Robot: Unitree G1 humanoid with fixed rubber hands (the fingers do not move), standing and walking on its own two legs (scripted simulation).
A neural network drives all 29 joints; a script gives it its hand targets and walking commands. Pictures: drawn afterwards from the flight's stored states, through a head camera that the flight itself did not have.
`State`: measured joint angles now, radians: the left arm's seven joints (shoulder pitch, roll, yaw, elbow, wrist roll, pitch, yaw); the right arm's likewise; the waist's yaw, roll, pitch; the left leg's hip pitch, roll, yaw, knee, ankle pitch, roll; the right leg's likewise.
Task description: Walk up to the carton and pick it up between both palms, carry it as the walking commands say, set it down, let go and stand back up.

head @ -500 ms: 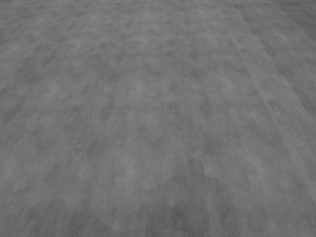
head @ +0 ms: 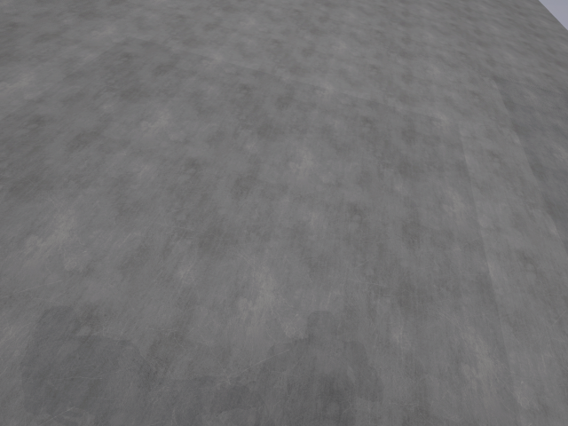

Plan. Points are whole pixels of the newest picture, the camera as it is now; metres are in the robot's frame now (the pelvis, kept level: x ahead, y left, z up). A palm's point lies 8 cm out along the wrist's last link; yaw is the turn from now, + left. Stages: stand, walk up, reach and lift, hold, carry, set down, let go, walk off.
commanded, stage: walk up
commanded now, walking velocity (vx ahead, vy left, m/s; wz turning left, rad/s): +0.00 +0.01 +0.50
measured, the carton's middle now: out of the picture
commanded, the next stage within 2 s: none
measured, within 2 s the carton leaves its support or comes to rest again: neither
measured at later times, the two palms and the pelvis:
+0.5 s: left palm out of the picture +0.05 +0.36 -0.13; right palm out of the picture +0.00 -0.13 -0.12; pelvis -0.06 +0.10 -0.01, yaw +13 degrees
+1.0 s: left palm out of the picture -0.09 +0.33 -0.12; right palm out of the picture +0.10 -0.15 -0.15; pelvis -0.06 +0.07 -0.02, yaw +24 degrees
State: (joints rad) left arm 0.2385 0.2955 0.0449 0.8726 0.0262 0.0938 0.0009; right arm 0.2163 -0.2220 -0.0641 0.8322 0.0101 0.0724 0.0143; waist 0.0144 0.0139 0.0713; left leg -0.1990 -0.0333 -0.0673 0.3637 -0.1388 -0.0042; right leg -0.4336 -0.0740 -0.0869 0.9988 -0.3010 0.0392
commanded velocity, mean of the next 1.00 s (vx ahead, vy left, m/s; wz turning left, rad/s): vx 0.00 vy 0.00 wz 0.50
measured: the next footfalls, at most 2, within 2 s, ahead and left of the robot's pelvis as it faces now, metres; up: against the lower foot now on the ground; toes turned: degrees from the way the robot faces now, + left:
right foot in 0.14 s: -0.01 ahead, -0.13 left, +0.00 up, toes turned -9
left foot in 0.24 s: +0.00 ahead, +0.18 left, +0.00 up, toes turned +1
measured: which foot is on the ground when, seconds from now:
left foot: down 0.00-0.08, up 0.10-0.22, down 0.24-0.78, up 0.80-1.00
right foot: up 0.00-0.12, down 0.14-0.24, up 0.26-0.76, down 0.78-1.00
